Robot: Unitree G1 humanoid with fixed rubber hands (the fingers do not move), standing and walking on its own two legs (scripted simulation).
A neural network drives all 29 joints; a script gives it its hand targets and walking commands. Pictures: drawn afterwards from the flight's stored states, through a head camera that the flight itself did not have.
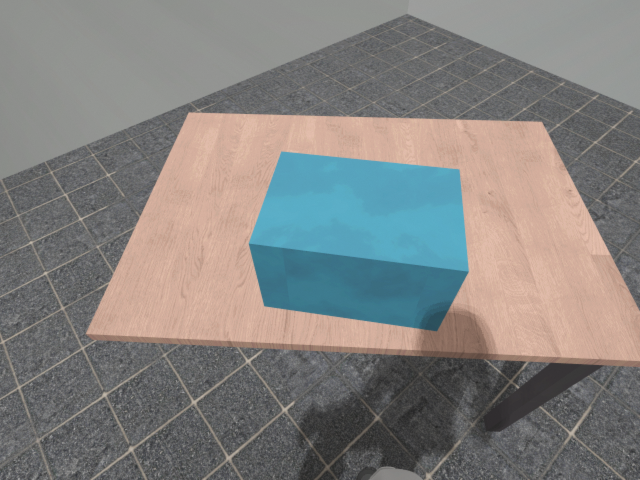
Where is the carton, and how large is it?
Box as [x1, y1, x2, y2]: [249, 151, 468, 330]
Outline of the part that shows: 281,151 249,241 249,246 264,305 437,330 468,271 459,169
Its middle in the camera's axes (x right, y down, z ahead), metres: +0.06 +0.00 +0.66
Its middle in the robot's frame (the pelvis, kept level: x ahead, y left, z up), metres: +0.48 -0.03 -0.04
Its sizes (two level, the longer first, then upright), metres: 0.301 0.205 0.181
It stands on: a table, 0.63 m high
